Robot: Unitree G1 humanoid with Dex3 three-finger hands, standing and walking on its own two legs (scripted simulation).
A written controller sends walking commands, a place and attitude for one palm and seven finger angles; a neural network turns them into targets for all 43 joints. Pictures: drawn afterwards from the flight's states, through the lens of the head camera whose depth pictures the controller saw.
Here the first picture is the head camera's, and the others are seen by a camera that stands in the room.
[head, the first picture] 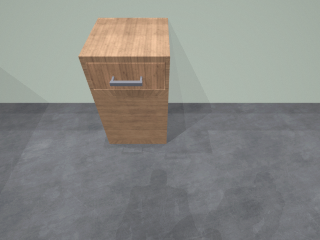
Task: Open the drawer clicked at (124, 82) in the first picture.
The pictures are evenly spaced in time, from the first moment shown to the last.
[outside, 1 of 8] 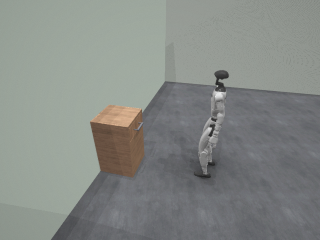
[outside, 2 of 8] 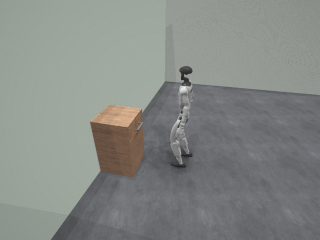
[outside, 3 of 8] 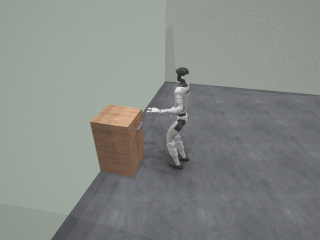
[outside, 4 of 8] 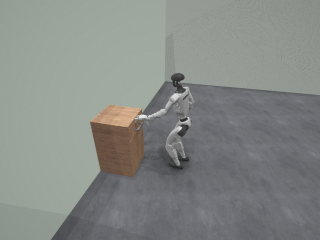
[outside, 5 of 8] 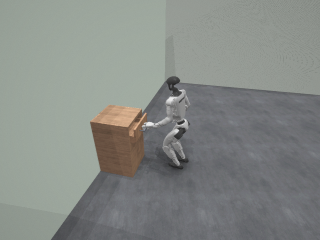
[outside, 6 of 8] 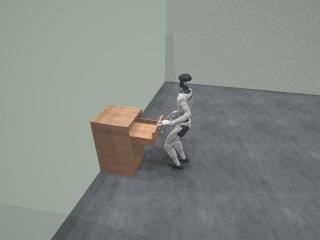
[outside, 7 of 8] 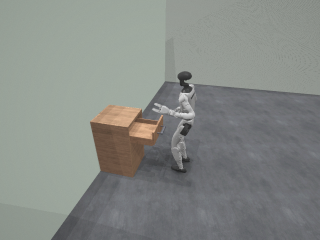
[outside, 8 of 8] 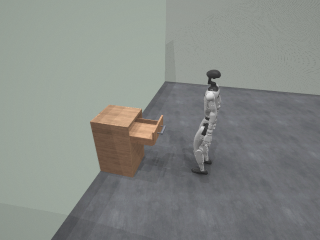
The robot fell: no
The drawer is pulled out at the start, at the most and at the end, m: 0.00 0.28 0.28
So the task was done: yes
